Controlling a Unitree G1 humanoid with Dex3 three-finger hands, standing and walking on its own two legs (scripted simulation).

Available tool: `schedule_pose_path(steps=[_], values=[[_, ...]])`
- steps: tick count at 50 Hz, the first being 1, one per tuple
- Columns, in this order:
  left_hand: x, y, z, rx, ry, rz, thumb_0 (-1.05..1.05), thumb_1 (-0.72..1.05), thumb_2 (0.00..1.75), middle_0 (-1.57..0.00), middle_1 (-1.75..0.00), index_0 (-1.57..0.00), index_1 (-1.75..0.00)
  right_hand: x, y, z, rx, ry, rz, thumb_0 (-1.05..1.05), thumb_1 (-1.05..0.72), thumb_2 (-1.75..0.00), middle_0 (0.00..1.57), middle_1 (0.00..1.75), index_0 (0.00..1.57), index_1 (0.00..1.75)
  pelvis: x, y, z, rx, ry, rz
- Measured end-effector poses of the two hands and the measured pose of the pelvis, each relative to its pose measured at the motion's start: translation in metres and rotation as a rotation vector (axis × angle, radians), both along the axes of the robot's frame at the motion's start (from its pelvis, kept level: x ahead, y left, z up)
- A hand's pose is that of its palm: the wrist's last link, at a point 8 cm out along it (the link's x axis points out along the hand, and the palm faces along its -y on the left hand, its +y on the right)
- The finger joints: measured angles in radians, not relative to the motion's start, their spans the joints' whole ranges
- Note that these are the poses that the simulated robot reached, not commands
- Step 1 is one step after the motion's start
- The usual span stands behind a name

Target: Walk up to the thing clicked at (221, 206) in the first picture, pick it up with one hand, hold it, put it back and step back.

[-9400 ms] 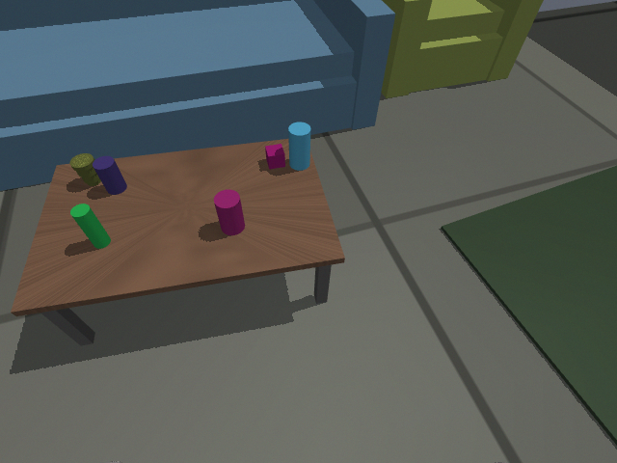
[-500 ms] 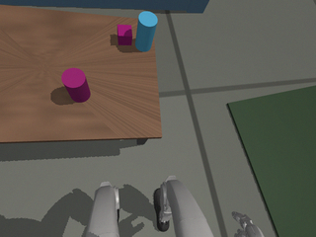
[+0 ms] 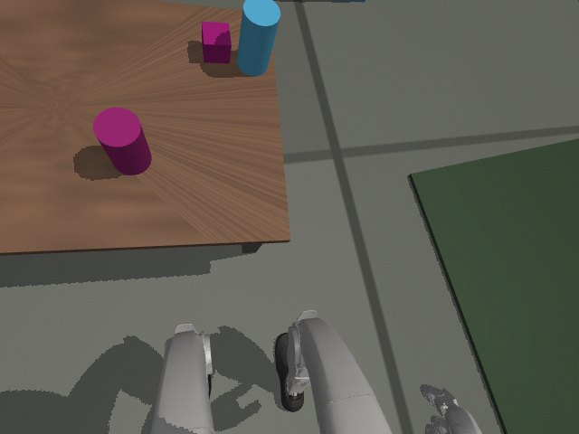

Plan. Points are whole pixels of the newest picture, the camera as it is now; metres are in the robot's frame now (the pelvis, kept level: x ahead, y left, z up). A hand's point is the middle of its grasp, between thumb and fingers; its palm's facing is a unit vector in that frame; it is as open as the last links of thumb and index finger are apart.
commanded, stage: go down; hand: left
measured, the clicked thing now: (125, 143) +0.58 +0.21 -0.26
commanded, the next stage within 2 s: none
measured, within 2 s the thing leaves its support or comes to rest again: neither
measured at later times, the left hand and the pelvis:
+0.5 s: hand out of the picture +0.48 +0.42 +0.05, palm faces +0.27 -0.96 -0.03, open 17.1 cm; pelvis +0.00 +0.00 -0.01, yaw -1 degrees
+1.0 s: hand out of the picture +0.49 +0.42 +0.05, palm faces +0.28 -0.96 -0.02, open 17.2 cm; pelvis -0.01 +0.01 -0.02, yaw -1 degrees
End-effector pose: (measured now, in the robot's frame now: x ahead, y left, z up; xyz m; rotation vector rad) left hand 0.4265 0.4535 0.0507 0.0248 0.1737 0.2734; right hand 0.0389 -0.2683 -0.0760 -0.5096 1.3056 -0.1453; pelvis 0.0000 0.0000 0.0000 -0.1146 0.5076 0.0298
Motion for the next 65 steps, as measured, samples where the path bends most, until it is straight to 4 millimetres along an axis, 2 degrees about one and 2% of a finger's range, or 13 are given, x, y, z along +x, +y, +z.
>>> schedule_pose_path(steps=[17, 45, 65], values=[[0.010, 0.005, 0.001, 0.000, -0.039, 0.000, -0.01, -0.44, 0.15, -0.04, -0.06, -0.02, -0.09, -0.004, 0.004, -0.005, -0.002, 0.020, -0.002, 0.00, -0.89, -0.89, 0.20, 0.30, 0.20, 0.30, -0.002, 0.002, -0.006, -0.010, 0.017, 0.000], [0.028, 0.010, 0.000, -0.002, -0.096, 0.007, -0.01, -0.48, 0.15, -0.04, -0.07, -0.02, -0.09, -0.022, 0.015, -0.011, 0.003, 0.072, -0.034, 0.00, -0.89, -0.89, 0.20, 0.30, 0.20, 0.30, -0.005, 0.008, -0.015, -0.026, 0.037, -0.007], [0.023, 0.010, -0.006, 0.009, -0.122, 0.029, -0.01, -0.47, 0.15, -0.04, -0.08, -0.02, -0.09, -0.024, 0.015, -0.019, 0.004, 0.072, -0.043, 0.00, -0.89, -0.90, 0.20, 0.30, 0.20, 0.30, -0.010, 0.008, -0.022, -0.027, 0.038, -0.009]])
